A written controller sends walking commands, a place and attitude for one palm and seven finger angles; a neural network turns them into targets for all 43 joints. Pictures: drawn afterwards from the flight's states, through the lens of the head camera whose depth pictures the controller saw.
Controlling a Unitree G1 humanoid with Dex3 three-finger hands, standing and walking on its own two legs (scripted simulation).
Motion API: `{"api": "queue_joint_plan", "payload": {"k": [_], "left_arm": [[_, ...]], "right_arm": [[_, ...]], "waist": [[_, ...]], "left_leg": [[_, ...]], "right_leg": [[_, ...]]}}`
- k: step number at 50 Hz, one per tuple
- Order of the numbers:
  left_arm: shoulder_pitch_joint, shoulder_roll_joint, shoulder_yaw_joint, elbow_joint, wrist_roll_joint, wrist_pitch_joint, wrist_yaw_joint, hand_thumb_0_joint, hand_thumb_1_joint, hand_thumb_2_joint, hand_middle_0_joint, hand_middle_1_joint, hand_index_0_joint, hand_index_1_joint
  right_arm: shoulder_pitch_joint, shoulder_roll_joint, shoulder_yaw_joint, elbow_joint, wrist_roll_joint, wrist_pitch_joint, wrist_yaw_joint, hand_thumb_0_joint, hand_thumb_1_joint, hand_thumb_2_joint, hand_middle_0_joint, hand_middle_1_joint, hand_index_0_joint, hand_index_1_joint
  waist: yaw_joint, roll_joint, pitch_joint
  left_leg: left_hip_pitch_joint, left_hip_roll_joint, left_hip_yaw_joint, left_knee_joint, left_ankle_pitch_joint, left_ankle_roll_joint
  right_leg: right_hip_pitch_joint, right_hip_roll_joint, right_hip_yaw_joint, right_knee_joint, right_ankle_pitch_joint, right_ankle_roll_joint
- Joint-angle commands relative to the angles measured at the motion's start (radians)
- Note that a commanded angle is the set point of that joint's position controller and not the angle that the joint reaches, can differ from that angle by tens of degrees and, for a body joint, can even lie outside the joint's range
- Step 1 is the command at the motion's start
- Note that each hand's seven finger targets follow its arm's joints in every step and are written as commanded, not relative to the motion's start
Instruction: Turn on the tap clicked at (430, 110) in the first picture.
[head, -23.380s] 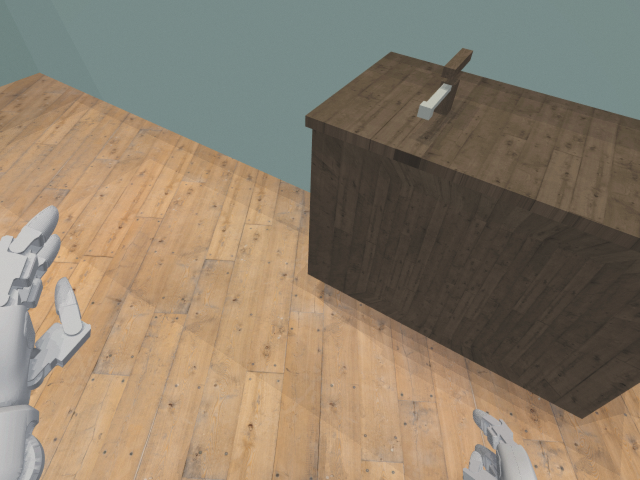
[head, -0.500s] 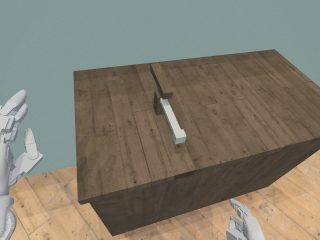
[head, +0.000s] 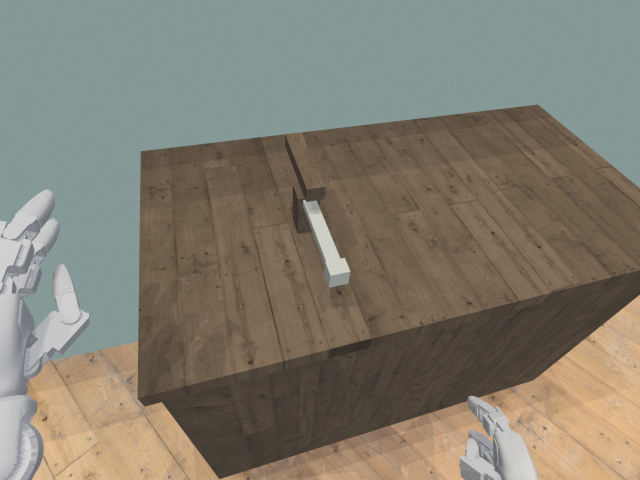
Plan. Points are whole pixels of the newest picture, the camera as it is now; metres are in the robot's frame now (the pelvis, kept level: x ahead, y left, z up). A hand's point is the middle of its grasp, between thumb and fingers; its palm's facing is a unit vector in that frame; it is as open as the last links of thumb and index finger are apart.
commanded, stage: shuffle to correct the standing spot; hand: left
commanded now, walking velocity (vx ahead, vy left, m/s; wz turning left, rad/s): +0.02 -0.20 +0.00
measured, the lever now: (336, 272) +0.37 +0.01 +0.05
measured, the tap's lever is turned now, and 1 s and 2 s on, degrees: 0 0 0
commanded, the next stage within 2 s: none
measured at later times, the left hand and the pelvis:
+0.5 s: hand (141, 307) +0.23 +0.19 +0.16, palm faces +0.34 -0.87 -0.36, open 7.4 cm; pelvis +0.01 -0.05 +0.00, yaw -1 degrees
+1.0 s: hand (166, 297) +0.24 +0.17 +0.16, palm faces +0.33 -0.86 -0.38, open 7.4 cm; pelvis +0.01 -0.06 -0.01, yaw -1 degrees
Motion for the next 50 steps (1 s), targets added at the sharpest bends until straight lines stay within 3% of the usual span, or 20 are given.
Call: {"api": "queue_joint_plan", "payload": {"k": [1, 2, 10, 21, 25, 26, 29, 34, 38, 42, 44, 47, 50], "left_arm": [[-0.059, 0.189, 0.138, -0.208, -0.012, -0.064, 0.01, 0.0, 0.9, 0.9, -0.2, -0.3, -0.2, -0.3], [-0.08, 0.157, 0.109, -0.214, -0.015, -0.064, 0.007, 0.0, 0.9, 0.9, -0.2, -0.3, -0.2, -0.3], [-0.067, 0.174, 0.122, -0.235, -0.024, -0.053, 0.002, 0.0, 0.9, 0.9, -0.2, -0.3, -0.2, -0.3], [-0.015, 0.206, 0.158, -0.273, -0.045, -0.036, -0.002, 0.0, 0.9, 0.9, -0.2, -0.3, -0.2, -0.3], [-0.009, 0.192, 0.147, -0.258, -0.052, -0.022, -0.005, 0.0, 0.9, 0.9, -0.2, -0.3, -0.2, -0.3], [0.001, 0.192, 0.147, -0.262, -0.056, -0.018, -0.006, 0.0, 0.9, 0.9, -0.2, -0.3, -0.2, -0.3], [-0.017, 0.193, 0.148, -0.25, -0.058, -0.008, -0.001, 0.0, 0.9, 0.9, -0.2, -0.3, -0.2, -0.3], [-0.028, 0.2, 0.151, -0.276, -0.063, 0.004, 0.013, 0.0, 0.9, 0.9, -0.2, -0.3, -0.2, -0.3], [-0.027, 0.208, 0.154, -0.318, -0.063, -0.001, 0.019, 0.0, 0.9, 0.9, -0.2, -0.3, -0.2, -0.3], [-0.017, 0.214, 0.159, -0.33, -0.056, -0.004, 0.016, 0.0, 0.9, 0.9, -0.2, -0.3, -0.2, -0.3], [-0.013, 0.212, 0.16, -0.315, -0.052, 0.0, 0.012, 0.0, 0.9, 0.9, -0.2, -0.3, -0.2, -0.3], [0.008, 0.205, 0.153, -0.305, -0.053, 0.004, 0.002, 0.0, 0.9, 0.9, -0.2, -0.3, -0.2, -0.3], [0.032, 0.208, 0.165, -0.284, -0.055, 0.011, -0.004, 0.0, 0.9, 0.9, -0.2, -0.3, -0.2, -0.3]], "right_arm": [[-0.1, -0.124, -0.044, -0.157, 0.003, -0.051, -0.008, 0.0, -0.9, -0.9, 0.2, 0.3, 0.2, 0.3], [-0.096, -0.125, -0.045, -0.16, 0.0, -0.047, -0.009, 0.0, -0.9, -0.9, 0.2, 0.3, 0.2, 0.3], [-0.091, -0.124, -0.056, -0.174, 0.003, -0.034, 0.002, 0.0, -0.9, -0.9, 0.2, 0.3, 0.2, 0.3], [-0.094, -0.12, -0.057, -0.176, 0.009, -0.023, 0.006, 0.0, -0.9, -0.9, 0.2, 0.3, 0.2, 0.3], [-0.078, -0.128, -0.069, -0.176, 0.008, -0.019, 0.001, 0.0, -0.9, -0.9, 0.2, 0.3, 0.2, 0.3], [-0.09, -0.122, -0.063, -0.172, 0.012, -0.017, 0.003, 0.0, -0.9, -0.9, 0.2, 0.3, 0.2, 0.3], [-0.078, -0.125, -0.065, -0.169, 0.008, -0.012, -0.001, 0.0, -0.9, -0.9, 0.2, 0.3, 0.2, 0.3], [-0.084, -0.115, -0.059, -0.168, 0.013, -0.007, -0.004, 0.0, -0.9, -0.9, 0.2, 0.3, 0.2, 0.3], [-0.097, -0.116, -0.056, -0.167, 0.01, -0.004, -0.007, 0.0, -0.9, -0.9, 0.2, 0.3, 0.2, 0.3], [-0.11, -0.12, -0.052, -0.167, 0.003, 0.001, -0.008, 0.0, -0.9, -0.9, 0.2, 0.3, 0.2, 0.3], [-0.095, -0.125, -0.062, -0.171, 0.006, 0.004, -0.008, 0.0, -0.9, -0.9, 0.2, 0.3, 0.2, 0.3], [-0.095, -0.127, -0.061, -0.175, 0.006, 0.007, -0.003, 0.0, -0.9, -0.9, 0.2, 0.3, 0.2, 0.3], [-0.08, -0.13, -0.069, -0.182, 0.01, 0.012, 0.0, 0.0, -0.9, -0.9, 0.2, 0.3, 0.2, 0.3]], "waist": [[-0.005, 0.051, -0.114], [-0.009, 0.06, -0.114], [-0.008, 0.091, -0.132], [-0.014, 0.094, -0.152], [-0.017, 0.046, -0.152], [-0.019, 0.056, -0.143], [-0.021, 0.013, -0.138], [-0.026, -0.033, -0.124], [-0.022, 0.036, -0.137], [-0.019, 0.112, -0.139], [-0.016, 0.105, -0.152], [-0.02, 0.094, -0.163], [-0.018, 0.069, -0.172]], "left_leg": [[-0.067, 0.134, -0.115, -0.126, 0.074, -0.036], [-0.074, 0.138, -0.12, -0.133, 0.068, -0.037], [-0.059, 0.175, -0.118, -0.109, 0.132, -0.034], [-0.048, 0.177, -0.093, -0.029, 0.188, -0.024], [-0.043, 0.164, -0.069, 0.024, 0.145, -0.024], [-0.046, 0.157, -0.06, 0.033, 0.133, -0.024], [-0.052, 0.136, -0.041, 0.073, 0.037, -0.022], [-0.037, 0.108, -0.013, 0.137, -0.007, -0.024], [-0.023, 0.125, -0.019, 0.091, 0.039, -0.019], [-0.042, 0.184, -0.07, 0.013, 0.131, -0.001], [-0.058, 0.197, -0.076, 0.016, 0.177, -0.002], [-0.047, 0.205, -0.086, 0.02, 0.253, -0.006], [-0.051, 0.199, -0.075, 0.039, 0.231, -0.012]], "right_leg": [[0.099, -0.077, 0.094, -0.033, 0.051, 0.002], [0.105, -0.079, 0.089, -0.027, 0.045, 0.0], [0.099, -0.074, 0.083, -0.004, 0.077, 0.001], [0.084, -0.085, 0.092, 0.001, 0.133, -0.012], [0.059, -0.111, 0.133, -0.009, 0.152, -0.02], [0.045, -0.116, 0.132, -0.016, 0.147, -0.025], [0.012, -0.143, 0.174, -0.05, 0.069, -0.018], [-0.042, -0.188, 0.217, -0.113, -0.037, -0.027], [-0.019, -0.171, 0.191, -0.086, 0.005, -0.006], [0.037, -0.103, 0.117, -0.008, 0.111, 0.036], [0.081, -0.092, 0.109, 0.013, 0.165, 0.045], [0.096, -0.083, 0.087, 0.035, 0.212, 0.026], [0.106, -0.092, 0.102, 0.027, 0.222, 0.019]]}}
